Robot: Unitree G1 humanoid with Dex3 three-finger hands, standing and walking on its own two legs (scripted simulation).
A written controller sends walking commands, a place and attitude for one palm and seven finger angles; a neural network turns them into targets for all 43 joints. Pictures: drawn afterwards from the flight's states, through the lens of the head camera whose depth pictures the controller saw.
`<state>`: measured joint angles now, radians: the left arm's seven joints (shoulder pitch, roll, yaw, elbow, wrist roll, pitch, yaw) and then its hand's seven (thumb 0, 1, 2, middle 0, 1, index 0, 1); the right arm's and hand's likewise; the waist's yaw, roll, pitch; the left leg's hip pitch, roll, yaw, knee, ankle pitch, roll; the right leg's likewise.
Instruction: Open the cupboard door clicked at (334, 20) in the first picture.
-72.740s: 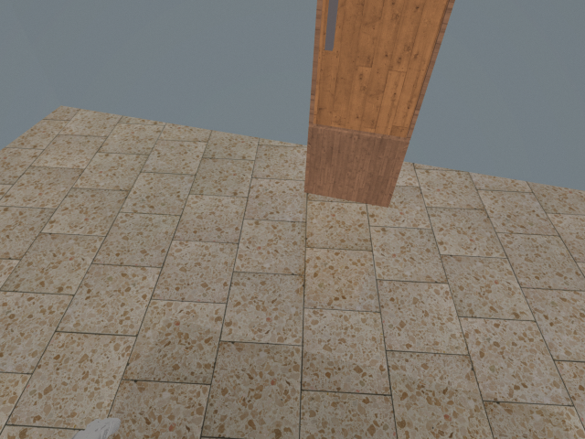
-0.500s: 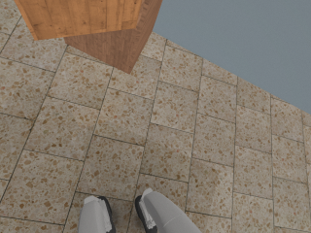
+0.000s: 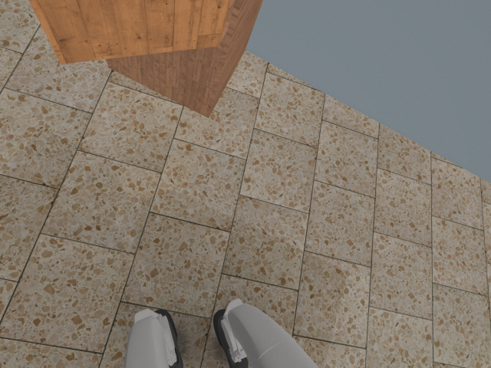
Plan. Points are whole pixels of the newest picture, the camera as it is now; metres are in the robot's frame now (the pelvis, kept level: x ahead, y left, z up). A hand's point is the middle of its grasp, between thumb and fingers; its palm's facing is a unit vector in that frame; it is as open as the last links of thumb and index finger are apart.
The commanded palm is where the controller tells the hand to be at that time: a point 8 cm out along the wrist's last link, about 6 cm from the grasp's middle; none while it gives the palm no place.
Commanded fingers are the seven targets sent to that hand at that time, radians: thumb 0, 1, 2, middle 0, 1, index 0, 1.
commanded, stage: move the hooked fingers beside the handle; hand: left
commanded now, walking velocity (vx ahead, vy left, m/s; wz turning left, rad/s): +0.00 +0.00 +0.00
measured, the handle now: out of the picture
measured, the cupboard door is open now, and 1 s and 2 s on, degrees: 43 43 42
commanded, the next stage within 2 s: slide the fingers in behind the handle in 0.02 s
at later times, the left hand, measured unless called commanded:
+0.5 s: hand out of the picture +0.67 +0.15 +0.15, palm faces +0.06 -1.00 +0.01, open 14.0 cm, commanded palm +0.68 +0.13 +0.14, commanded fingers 0.00 -0.50 0.30 -0.30 -1.20 -0.30 -1.20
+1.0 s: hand out of the picture +0.67 +0.12 +0.15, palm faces +0.11 -0.99 -0.01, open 14.0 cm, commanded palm +0.69 +0.10 +0.14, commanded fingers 0.00 -0.50 0.30 -0.30 -1.20 -0.30 -1.20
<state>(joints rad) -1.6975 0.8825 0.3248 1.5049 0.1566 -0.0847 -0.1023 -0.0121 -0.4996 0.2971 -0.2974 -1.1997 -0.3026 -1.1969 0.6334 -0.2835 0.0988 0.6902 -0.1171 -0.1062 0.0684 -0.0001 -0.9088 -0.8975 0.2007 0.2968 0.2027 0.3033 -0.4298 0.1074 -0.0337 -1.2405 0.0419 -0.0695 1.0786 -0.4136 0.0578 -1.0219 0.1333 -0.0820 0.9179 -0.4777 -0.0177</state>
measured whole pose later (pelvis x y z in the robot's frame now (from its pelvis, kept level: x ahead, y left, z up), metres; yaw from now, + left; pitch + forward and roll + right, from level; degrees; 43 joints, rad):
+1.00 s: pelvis -0.01 -0.01 -0.01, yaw +0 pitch +34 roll -9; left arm -1.76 0.81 0.29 1.50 0.20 -0.09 0.04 -0.01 -0.50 0.30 -0.30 -1.20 -0.29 -1.20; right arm 0.64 -0.26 0.09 0.71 -0.13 -0.13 0.12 0.00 -0.91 -0.90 0.20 0.30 0.20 0.30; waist -0.45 0.10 -0.04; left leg -1.30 0.04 -0.07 1.12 -0.41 0.05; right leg -1.10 0.13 -0.09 0.99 -0.49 -0.02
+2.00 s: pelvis +0.00 -0.01 -0.01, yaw +0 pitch +35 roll -9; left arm -1.76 0.77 0.27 1.48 0.19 -0.06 0.07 -0.01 -0.50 0.30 -0.29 -1.20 -0.29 -1.24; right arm 0.64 -0.25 0.08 0.72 -0.14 -0.14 0.13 0.00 -0.91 -0.90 0.20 0.30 0.20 0.30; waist -0.45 0.10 -0.06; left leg -1.32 0.04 -0.08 1.13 -0.42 0.05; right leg -1.10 0.13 -0.10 0.99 -0.50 -0.03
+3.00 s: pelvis +0.00 +0.00 +0.00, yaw -1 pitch +34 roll -9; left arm -1.73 0.91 0.34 1.51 0.19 -0.08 -0.06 -0.01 -0.50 0.30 -0.30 -1.20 -0.30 -1.20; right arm 0.65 -0.28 0.10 0.69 -0.12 -0.11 0.09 0.00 -0.91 -0.90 0.20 0.30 0.20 0.30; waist -0.45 0.11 -0.03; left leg -1.26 0.05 -0.06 1.09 -0.43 0.06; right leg -1.05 0.14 -0.07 0.93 -0.49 -0.02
